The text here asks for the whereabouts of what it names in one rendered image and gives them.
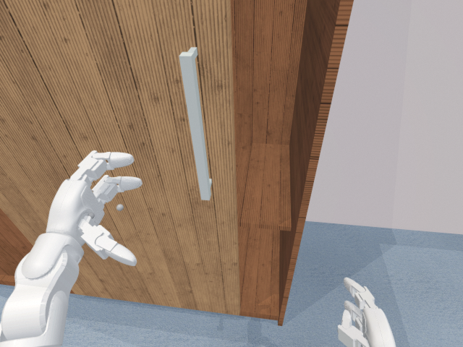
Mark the left robot hand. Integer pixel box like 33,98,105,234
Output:
46,150,143,266

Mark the handle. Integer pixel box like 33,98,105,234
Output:
179,47,212,200

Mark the left robot forearm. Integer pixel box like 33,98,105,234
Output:
0,232,84,347

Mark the right robot hand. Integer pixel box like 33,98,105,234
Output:
338,278,396,347

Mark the wardrobe door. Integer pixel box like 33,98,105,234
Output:
0,0,240,315
0,208,33,276

